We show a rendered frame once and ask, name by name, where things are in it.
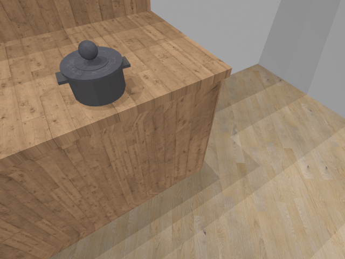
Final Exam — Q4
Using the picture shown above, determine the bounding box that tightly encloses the table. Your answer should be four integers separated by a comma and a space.
0, 0, 232, 259

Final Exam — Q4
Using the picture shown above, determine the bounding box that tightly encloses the pot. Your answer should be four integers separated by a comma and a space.
55, 56, 131, 106

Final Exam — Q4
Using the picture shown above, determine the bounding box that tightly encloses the lid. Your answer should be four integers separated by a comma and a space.
59, 46, 123, 83

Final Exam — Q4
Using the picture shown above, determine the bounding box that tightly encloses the knob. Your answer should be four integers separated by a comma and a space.
78, 40, 98, 60

